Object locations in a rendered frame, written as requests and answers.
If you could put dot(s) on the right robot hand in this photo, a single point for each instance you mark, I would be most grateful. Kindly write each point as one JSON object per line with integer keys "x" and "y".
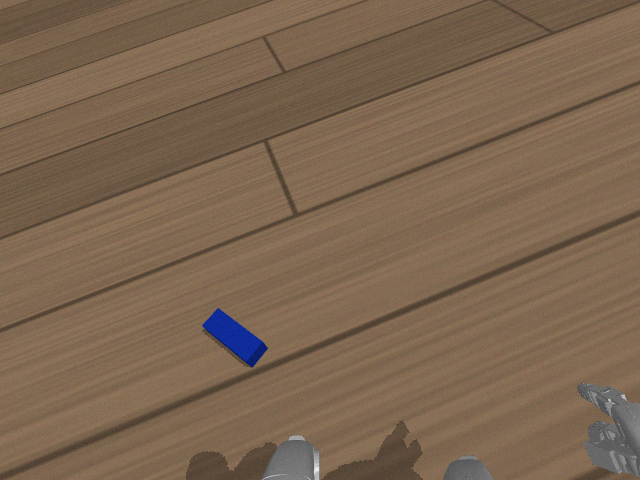
{"x": 614, "y": 447}

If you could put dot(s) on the carton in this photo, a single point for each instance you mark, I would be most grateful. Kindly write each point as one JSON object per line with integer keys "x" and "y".
{"x": 235, "y": 337}

